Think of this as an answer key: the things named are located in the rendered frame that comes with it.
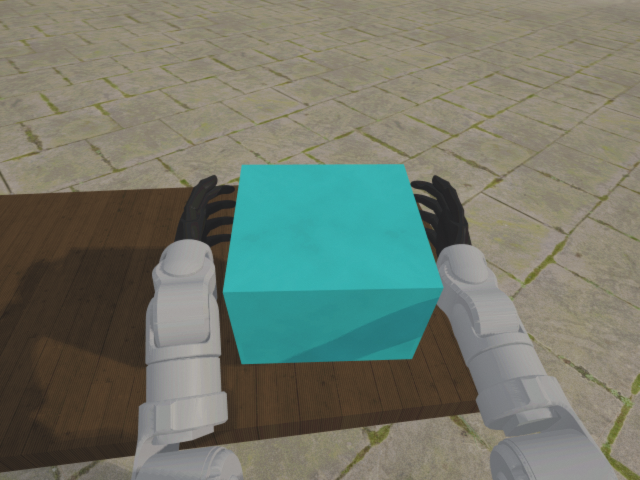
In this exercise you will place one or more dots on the left robot upper arm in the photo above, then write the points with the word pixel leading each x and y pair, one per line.
pixel 209 463

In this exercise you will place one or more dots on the robot left forearm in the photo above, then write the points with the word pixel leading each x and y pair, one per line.
pixel 183 377

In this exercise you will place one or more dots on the carton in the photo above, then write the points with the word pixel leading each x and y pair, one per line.
pixel 328 262

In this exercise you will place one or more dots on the robot left hand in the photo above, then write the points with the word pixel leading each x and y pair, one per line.
pixel 193 223

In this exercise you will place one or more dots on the right robot upper arm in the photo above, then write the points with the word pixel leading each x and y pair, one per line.
pixel 556 455

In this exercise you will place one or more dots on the robot right hand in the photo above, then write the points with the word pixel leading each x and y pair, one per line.
pixel 449 223

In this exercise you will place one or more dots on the robot right forearm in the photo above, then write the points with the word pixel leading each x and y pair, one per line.
pixel 515 394

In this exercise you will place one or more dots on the table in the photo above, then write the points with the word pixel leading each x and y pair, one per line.
pixel 75 285

